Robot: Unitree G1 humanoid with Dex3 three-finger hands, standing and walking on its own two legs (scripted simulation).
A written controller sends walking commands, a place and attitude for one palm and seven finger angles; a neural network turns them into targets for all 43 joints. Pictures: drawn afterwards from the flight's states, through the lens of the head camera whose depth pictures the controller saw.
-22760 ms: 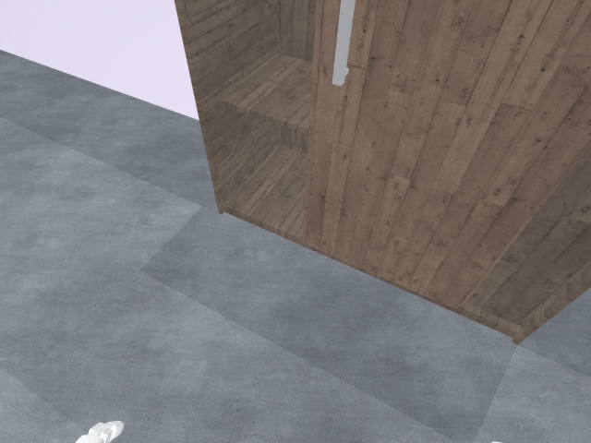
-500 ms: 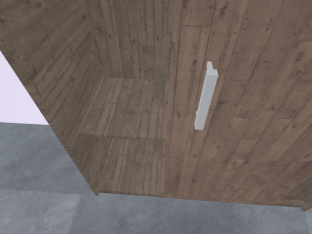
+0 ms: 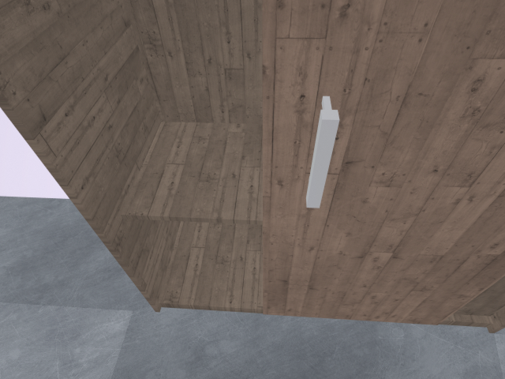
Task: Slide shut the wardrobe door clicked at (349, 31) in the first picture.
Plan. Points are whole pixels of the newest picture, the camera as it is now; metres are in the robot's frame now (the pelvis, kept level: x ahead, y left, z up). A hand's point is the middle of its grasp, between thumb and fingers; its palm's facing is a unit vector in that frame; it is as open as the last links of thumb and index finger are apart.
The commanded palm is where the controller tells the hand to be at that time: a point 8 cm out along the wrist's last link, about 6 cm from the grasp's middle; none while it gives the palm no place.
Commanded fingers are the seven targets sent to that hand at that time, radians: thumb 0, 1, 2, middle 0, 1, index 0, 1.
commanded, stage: raise the hand with hooked fingers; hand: right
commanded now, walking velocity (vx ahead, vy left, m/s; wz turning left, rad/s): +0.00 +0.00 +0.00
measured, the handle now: (319, 156) +0.43 -0.09 +0.13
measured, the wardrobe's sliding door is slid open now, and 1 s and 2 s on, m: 0.41 0.41 0.41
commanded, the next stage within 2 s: none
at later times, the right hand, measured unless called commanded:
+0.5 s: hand (370, 364) +0.16 -0.15 -0.02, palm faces -0.02 +1.00 +0.03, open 8.5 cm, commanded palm +0.12 -0.23 -0.01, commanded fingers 0.00 -0.41 -0.69 0.23 0.62 0.23 0.62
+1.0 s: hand (423, 302) +0.22 -0.21 +0.07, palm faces +0.14 +0.99 -0.07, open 11.5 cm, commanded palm +0.18 -0.26 +0.06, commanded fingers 0.00 0.17 -0.44 0.28 0.99 0.28 0.99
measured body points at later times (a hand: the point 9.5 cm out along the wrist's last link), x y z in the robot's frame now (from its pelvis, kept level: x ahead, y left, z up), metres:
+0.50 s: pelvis -0.03 +0.03 -0.05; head -0.04 +0.02 +0.40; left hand +0.17 +0.29 -0.08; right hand +0.16 -0.21 -0.02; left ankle +0.00 +0.11 -0.74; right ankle +0.02 -0.05 -0.74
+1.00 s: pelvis +0.01 +0.04 -0.03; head +0.03 +0.05 +0.42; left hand +0.17 +0.27 -0.12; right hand +0.21 -0.26 +0.07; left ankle +0.00 +0.11 -0.74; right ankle +0.02 -0.05 -0.74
